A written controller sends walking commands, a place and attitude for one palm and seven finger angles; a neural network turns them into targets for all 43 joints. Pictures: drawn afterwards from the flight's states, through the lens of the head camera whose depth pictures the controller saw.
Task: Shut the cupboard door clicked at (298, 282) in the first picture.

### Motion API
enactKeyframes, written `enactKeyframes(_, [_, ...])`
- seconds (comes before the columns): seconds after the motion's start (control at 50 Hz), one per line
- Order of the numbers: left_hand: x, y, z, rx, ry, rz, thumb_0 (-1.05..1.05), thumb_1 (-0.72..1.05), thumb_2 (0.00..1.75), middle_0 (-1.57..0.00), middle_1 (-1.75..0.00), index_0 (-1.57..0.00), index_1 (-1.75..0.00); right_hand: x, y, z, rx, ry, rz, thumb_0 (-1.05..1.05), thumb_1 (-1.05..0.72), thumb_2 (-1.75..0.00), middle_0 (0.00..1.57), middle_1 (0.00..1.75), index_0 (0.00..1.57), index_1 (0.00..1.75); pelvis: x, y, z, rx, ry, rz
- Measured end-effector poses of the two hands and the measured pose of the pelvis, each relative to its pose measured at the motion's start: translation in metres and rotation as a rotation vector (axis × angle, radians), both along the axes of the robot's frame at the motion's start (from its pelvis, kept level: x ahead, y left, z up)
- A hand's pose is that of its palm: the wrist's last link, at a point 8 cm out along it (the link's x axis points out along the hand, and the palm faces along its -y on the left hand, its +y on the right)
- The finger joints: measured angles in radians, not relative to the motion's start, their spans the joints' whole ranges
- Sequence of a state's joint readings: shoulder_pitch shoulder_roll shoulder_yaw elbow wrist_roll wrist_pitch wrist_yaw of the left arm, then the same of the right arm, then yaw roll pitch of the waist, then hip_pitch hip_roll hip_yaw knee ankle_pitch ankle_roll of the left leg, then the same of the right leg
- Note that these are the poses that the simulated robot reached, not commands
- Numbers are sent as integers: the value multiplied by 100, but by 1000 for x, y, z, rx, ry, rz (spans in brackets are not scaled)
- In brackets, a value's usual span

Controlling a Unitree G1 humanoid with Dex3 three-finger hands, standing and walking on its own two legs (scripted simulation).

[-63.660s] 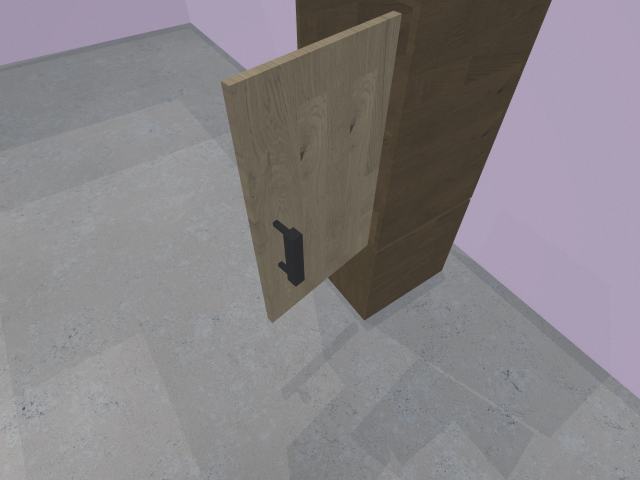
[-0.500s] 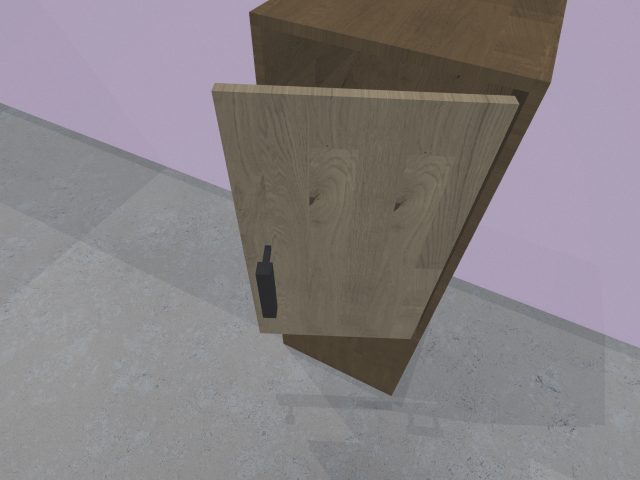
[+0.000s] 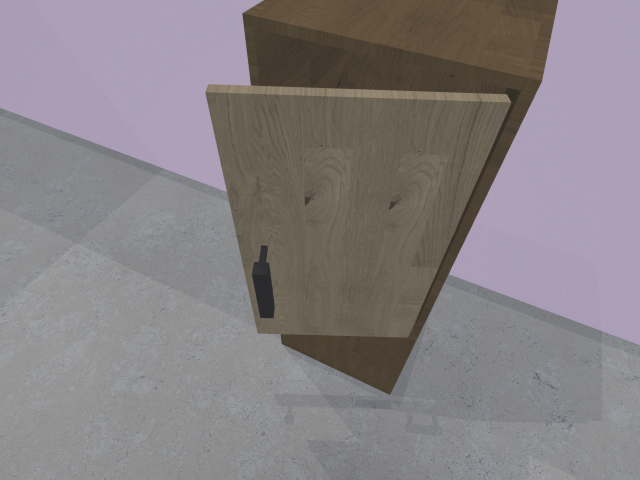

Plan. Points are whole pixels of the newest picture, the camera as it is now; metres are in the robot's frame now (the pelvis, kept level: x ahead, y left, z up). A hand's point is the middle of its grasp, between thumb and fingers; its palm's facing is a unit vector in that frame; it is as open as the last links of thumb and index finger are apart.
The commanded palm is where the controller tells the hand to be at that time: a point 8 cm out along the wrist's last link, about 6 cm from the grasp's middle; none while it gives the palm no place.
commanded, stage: look again from close up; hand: left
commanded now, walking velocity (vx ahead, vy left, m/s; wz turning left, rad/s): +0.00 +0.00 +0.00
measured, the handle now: (265, 282) +0.44 +0.12 -0.09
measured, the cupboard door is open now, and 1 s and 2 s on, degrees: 24 24 24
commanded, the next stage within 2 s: raise the hand and make a fist in 0.28 s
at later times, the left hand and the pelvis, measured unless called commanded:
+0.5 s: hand out of the picture +0.07 +0.18 -0.12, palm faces +0.19 -0.95 -0.27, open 7.2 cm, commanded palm +0.10 +0.19 -0.07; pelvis +0.00 -0.02 +0.00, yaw +4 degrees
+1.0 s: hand out of the picture +0.13 +0.14 -0.07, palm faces +0.12 -0.99 -0.06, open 5.2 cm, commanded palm +0.11 +0.19 -0.07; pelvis -0.04 -0.07 -0.12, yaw +8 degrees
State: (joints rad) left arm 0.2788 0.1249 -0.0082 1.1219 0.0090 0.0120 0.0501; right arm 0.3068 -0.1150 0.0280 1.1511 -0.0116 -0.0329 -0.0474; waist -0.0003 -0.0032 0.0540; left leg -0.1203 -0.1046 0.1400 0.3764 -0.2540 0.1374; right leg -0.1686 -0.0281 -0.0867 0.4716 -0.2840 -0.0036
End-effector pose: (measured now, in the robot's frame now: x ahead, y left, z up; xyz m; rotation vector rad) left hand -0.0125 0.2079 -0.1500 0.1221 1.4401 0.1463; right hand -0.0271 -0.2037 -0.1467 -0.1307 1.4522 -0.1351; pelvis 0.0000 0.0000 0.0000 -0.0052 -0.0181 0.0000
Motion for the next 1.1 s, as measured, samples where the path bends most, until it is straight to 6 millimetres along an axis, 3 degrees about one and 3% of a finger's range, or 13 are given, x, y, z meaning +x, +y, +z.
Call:
enactKeyframes(0.4, [-18, -23, 0, -26, 29, 8, 0, 92, 89, -20, -30, -20, -29, 0, -9, 1, 7, 1, 4, 0, -91, -90, 20, 30, 20, 29, -2, -10, 1, 0, 10, 6])
enactKeyframes(0.44, [0, -5, 14, 44, -53, 57, 4, 96, 89, -20, -30, -21, -30, 9, -19, 8, -29, -104, 13, 2, -92, -90, 20, 30, 20, 29, -4, -14, 0, 3, 21, 24])
enactKeyframes(0.48, [38, 11, 47, 124, -319, 63, 6, 98, 89, -21, -30, -21, -30, 23, -33, 16, -57, -260, 22, 3, -93, -90, 20, 30, 20, 29, -4, -16, -2, 11, 38, 45])
enactKeyframes(0.52, [78, 15, 80, 157, -574, 56, 6, 99, 89, -21, -31, -22, -31, 41, -47, 19, -60, -390, 55, 3, -93, -90, 20, 30, 20, 29, -7, -16, -6, 12, 48, 84])
enactKeyframes(0.6, [153, -1, 117, 94, -1043, 25, 4, 97, 89, -25, -36, -25, -35, 90, -77, 16, -85, -593, 165, 2, -92, -90, 20, 30, 20, 29, -21, -22, -27, 13, 107, 124])
enactKeyframes(0.66, [178, -26, 121, -61, -1328, -3, 3, 95, 90, -29, -40, -29, -40, 132, -93, 22, -119, -729, 212, 2, -92, -90, 20, 30, 20, 29, -28, -32, -49, 10, 177, 104])
enactKeyframes(0.72, [173, -46, 107, -152, -1497, -106, 1, 93, 89, -33, -45, -34, -45, 174, -100, 29, -144, -851, 266, 2, -91, -90, 20, 30, 20, 29, -34, -43, -76, 8, 231, 89])
enactKeyframes(0.76, [159, -48, 88, -153, -1486, -142, 1, 92, 89, -37, -49, -38, -49, 200, -99, 30, -144, -913, 298, 1, -91, -90, 20, 30, 20, 29, -36, -50, -91, 8, 250, 88])
enactKeyframes(0.82, [132, -37, 60, -105, -1360, -92, 1, 91, 89, -43, -55, -44, -55, 232, -88, 26, -113, -969, 342, 1, -91, -90, 20, 30, 20, 29, -38, -58, -106, -1, 267, 101])
enactKeyframes(0.88, [106, -21, 58, -9, -1301, -20, 1, 91, 89, -49, -61, -49, -61, 251, -70, 17, -61, -992, 378, 1, -91, -90, 20, 30, 20, 29, -38, -65, -113, -20, 284, 117])
enactKeyframes(0.96, [100, -16, 81, 46, -1403, -44, 2, 91, 90, -55, -69, -56, -68, 255, -47, -5, 13, -973, 422, 1, -91, -90, 20, 30, 20, 29, -40, -72, -118, -50, 308, 139])
enactKeyframes(1.02, [117, -23, 86, -5, -1456, -121, 1, 91, 90, -61, -75, -61, -74, 245, -38, -26, 56, -920, 418, 1, -90, -90, 20, 30, 20, 29, -42, -76, -123, -59, 326, 142])
enactKeyframes(1.1, [142, -30, 76, -98, -1387, -174, 1, 91, 90, -68, -83, -69, -82, 218, -41, -48, 77, -819, 351, 1, -90, -90, 20, 30, 21, 30, -43, -77, -124, -53, 337, 132])
